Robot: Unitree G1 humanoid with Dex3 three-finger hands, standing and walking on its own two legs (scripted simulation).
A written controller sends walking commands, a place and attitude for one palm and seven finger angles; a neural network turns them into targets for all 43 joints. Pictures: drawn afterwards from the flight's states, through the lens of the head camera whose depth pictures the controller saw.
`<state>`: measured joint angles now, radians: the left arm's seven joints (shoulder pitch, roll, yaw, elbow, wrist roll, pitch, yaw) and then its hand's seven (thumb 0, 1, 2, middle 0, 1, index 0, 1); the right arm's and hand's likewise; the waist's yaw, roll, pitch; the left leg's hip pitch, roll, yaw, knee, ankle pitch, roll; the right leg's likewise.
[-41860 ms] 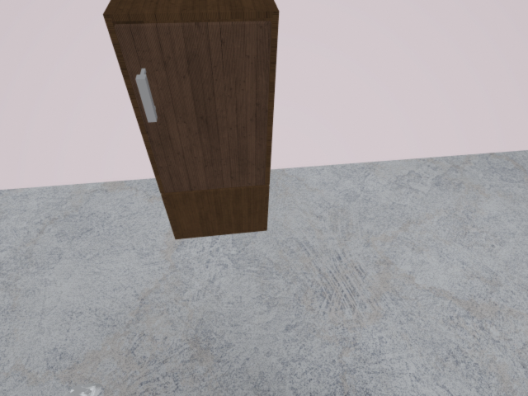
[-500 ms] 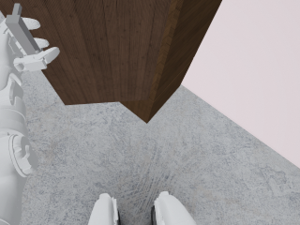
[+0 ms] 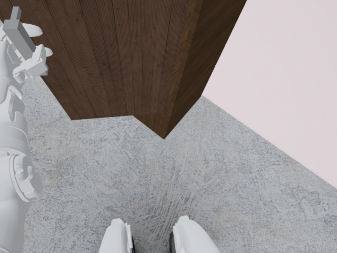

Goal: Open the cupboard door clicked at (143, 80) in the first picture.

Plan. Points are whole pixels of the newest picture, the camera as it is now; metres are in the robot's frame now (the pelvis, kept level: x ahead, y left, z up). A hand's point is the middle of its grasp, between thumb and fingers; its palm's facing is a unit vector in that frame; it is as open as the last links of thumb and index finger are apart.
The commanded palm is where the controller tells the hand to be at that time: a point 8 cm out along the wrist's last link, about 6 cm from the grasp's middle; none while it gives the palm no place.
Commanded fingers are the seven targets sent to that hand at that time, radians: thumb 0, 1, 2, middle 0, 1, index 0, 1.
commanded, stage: pull the door open along its arc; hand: left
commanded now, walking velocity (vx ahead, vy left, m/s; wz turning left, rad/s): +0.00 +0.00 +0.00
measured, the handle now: (30, 43) +0.57 +0.25 +0.08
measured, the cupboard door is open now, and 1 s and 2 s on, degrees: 46 88 91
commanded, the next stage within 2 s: open thumb and fingers to let go in 0.96 s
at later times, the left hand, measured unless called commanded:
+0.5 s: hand (60, 110) +0.41 +0.18 +0.08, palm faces +0.33 -0.94 +0.07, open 6.2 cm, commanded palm +0.35 +0.22 +0.07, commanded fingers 0.00 0.90 0.90 -0.40 -1.35 -0.40 -1.35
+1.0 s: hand (108, 152) +0.32 +0.09 +0.08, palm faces +0.44 -0.90 +0.02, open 6.2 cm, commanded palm +0.26 +0.12 +0.07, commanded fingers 0.00 0.90 0.90 -0.40 -1.35 -0.40 -1.35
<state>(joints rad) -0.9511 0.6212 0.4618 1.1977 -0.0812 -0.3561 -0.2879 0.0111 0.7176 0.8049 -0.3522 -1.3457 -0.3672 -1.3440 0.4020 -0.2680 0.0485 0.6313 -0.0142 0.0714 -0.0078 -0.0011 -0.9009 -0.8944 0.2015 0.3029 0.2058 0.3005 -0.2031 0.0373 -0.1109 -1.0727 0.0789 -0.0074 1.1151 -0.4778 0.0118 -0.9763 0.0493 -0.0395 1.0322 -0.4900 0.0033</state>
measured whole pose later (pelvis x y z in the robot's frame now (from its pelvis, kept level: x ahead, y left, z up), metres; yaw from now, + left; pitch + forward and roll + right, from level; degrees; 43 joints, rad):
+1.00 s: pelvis +0.01 -0.04 +0.03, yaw +4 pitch +12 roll +0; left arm 0.00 -0.07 -0.07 0.28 0.01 -0.35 0.48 0.01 0.67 0.72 -0.32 -1.33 -0.34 -1.32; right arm 0.26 -0.21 -0.02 0.60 -0.06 0.01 0.03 0.01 -0.90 -0.89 0.20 0.30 0.20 0.30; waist -0.02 0.03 -0.15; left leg -0.73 0.04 -0.01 0.95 -0.43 -0.04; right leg -0.67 0.01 -0.05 0.97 -0.51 -0.04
